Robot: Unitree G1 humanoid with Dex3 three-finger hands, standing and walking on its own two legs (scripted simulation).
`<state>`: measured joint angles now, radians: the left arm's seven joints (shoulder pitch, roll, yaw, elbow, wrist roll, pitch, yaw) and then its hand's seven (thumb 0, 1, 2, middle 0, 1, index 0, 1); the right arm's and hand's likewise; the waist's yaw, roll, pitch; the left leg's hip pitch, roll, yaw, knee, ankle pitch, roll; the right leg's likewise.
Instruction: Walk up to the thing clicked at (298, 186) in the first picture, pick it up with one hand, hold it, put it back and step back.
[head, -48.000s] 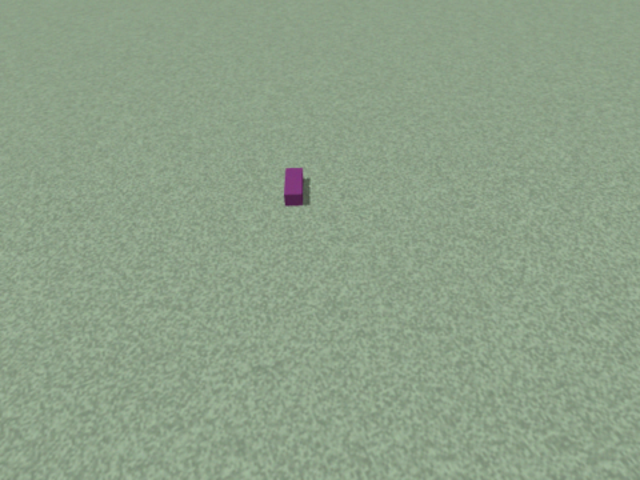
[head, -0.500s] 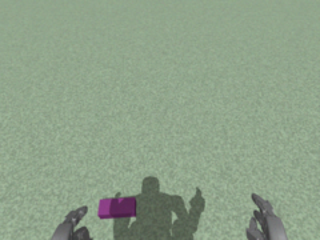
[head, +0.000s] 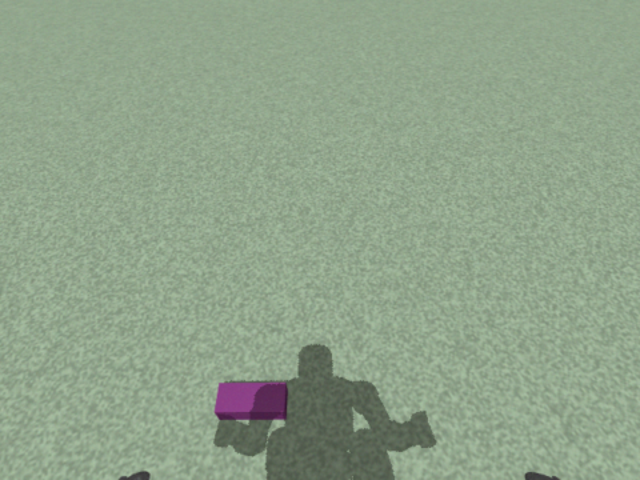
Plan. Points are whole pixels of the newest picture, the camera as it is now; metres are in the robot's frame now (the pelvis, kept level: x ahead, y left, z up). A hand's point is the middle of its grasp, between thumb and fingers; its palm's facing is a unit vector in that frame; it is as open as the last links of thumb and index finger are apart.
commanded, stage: stand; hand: left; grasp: from above
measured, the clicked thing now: (252, 401) +0.46 +0.25 -0.71
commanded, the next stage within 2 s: none
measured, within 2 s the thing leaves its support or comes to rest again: neither
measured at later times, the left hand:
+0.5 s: hand out of the picture +0.03 +0.24 -0.13, palm faces +0.05 -0.94 -0.33, open 7.4 cm
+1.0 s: hand out of the picture +0.05 +0.23 -0.13, palm faces +0.03 -0.94 -0.33, open 7.4 cm
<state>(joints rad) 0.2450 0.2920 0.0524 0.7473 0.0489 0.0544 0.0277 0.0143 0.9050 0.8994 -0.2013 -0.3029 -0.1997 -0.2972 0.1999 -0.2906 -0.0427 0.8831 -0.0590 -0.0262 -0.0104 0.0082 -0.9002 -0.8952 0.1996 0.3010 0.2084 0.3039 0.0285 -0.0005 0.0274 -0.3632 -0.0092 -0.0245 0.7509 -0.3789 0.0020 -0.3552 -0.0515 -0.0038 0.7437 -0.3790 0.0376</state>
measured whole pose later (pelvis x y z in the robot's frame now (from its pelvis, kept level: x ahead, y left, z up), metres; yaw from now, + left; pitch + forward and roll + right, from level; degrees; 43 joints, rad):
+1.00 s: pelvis +0.00 -0.01 +0.03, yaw +1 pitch -4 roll +0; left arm 0.14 0.30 0.03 1.15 0.02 0.00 0.01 0.01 0.90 0.90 -0.20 -0.30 -0.20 -0.30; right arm 0.15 -0.31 -0.02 1.13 -0.02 0.01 -0.01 0.00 -0.90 -0.90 0.20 0.30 0.21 0.30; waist 0.01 0.01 0.07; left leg -0.11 0.01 -0.04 0.36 -0.19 -0.02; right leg -0.09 -0.03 -0.03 0.35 -0.19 0.03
